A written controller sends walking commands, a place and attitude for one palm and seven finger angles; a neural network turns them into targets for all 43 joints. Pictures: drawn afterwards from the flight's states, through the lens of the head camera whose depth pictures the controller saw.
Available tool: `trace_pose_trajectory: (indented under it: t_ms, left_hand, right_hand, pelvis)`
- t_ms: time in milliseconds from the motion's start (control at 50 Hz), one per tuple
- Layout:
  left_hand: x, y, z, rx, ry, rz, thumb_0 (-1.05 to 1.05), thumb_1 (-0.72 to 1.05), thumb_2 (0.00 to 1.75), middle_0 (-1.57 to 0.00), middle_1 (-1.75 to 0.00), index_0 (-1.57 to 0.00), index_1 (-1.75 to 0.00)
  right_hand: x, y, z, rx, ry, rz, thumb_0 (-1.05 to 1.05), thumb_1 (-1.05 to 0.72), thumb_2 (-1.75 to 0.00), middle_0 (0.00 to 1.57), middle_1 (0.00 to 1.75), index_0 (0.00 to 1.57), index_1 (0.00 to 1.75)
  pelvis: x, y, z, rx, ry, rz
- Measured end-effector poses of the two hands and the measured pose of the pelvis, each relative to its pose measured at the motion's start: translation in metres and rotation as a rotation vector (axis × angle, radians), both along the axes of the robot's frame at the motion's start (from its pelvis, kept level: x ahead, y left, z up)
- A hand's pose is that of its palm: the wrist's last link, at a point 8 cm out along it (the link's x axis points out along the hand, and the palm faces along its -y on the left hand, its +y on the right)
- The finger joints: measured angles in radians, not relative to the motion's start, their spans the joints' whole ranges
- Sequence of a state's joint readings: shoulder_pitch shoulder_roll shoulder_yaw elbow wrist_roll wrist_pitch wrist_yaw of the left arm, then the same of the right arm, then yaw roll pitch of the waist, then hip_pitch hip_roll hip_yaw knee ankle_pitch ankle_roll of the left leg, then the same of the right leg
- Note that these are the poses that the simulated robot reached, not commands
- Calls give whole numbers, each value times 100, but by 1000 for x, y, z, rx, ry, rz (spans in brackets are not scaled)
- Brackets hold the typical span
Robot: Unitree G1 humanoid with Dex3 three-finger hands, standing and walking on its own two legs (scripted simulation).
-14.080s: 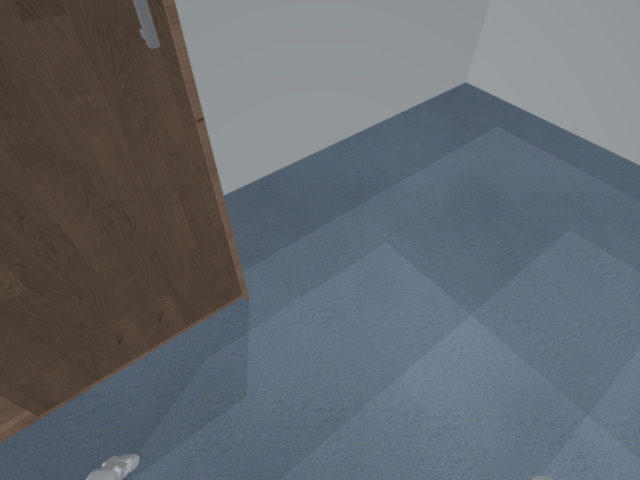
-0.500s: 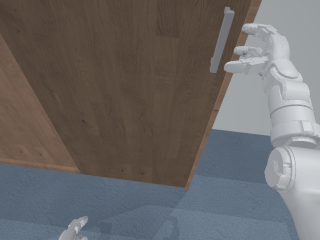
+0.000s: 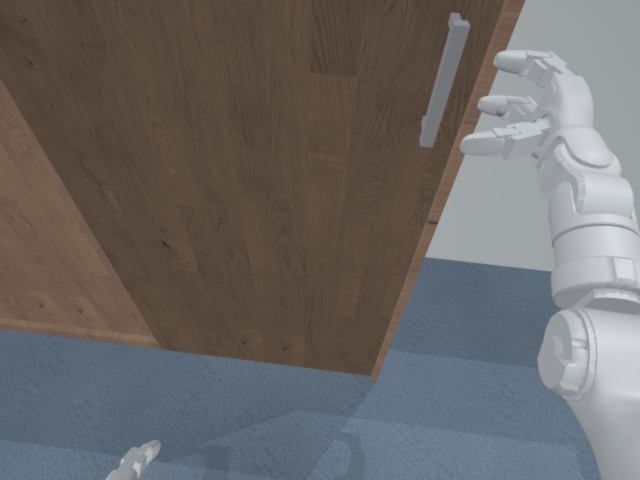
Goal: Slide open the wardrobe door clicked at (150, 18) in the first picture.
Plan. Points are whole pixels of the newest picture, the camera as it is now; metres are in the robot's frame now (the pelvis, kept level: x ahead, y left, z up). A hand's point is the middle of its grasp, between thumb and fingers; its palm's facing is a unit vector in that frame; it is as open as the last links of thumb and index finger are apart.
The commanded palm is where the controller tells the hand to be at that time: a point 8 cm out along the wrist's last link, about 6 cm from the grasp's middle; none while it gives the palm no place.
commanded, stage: move the hooked fingers beside the handle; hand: right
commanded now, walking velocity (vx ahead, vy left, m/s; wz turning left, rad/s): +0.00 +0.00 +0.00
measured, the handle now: (440, 83) +0.54 -0.08 +0.25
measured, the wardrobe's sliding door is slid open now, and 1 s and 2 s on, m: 0.00 0.00 0.00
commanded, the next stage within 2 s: feel for the door with the fingertips in 0.06 s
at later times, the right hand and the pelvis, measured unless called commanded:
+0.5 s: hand (464, 108) +0.48 -0.10 +0.25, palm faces -0.03 +1.00 +0.03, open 14.0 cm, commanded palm +0.45 -0.16 +0.25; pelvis +0.01 -0.01 +0.00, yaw +0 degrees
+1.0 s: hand (474, 103) +0.49 -0.11 +0.25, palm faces +0.03 +1.00 +0.01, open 13.9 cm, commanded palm +0.47 -0.16 +0.25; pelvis +0.00 +0.00 +0.00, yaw -1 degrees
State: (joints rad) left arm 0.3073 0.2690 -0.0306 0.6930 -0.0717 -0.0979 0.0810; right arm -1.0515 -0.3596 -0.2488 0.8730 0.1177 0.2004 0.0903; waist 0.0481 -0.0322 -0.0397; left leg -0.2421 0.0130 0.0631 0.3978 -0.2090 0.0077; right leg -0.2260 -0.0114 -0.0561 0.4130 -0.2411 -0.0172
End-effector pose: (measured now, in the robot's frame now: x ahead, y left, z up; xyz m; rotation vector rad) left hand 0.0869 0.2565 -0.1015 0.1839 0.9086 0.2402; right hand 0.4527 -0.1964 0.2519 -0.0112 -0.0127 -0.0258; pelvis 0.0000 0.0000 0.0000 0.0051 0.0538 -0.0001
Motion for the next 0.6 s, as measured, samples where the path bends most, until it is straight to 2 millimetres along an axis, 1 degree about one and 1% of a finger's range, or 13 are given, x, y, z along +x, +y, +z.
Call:
trace_pose_trajectory:
  t_ms: [60,140,220,300,340,440,540,600]
  left_hand:
    - [8,-4,0,-6,-9,-15,1,91,90,-20,-30,-20,-30]
    - [12,-8,-1,-15,-11,-20,1,91,90,-20,-30,-20,-30]
    - [9,-11,-2,-20,7,-18,1,91,90,-20,-30,-20,-30]
    - [3,-12,-5,-23,33,-15,1,90,90,-20,-30,-20,-30]
    - [1,-13,-7,-27,44,-16,1,91,90,-20,-30,-20,-30]
    - [1,-15,-10,-33,59,-18,1,91,90,-20,-30,-20,-30]
    - [7,-17,-9,-42,37,-18,1,91,90,-20,-30,-20,-30]
    - [10,-18,-8,-49,24,-20,1,91,90,-20,-30,-20,-30]
  right_hand:
    - [3,2,-2,19,26,10,-2,50,-30,30,120,30,120]
    - [7,3,-6,22,29,9,-2,50,-30,30,120,30,120]
    - [10,2,-11,22,17,3,-2,50,-30,31,120,31,120]
    - [10,3,-10,2,-6,5,-2,50,-30,32,121,32,121]
    - [8,8,-7,-6,-23,18,-2,50,-30,32,121,31,121]
    - [7,29,-3,30,-16,64,-2,50,-30,31,121,31,120]
    - [9,45,-6,30,19,47,-2,50,-30,31,120,31,120]
    - [8,49,-6,40,11,29,-2,50,-30,31,120,31,120]
  pelvis:
    - [1,-1,0,-1,6,-3]
    - [4,-2,-1,-1,11,-1]
    - [6,-2,-1,-1,13,1]
    - [8,-4,-1,0,13,0]
    - [9,-5,-1,1,12,-1]
    - [11,-6,-1,1,8,-2]
    - [9,-6,-1,-1,7,4]
    - [8,-5,-1,-3,6,10]
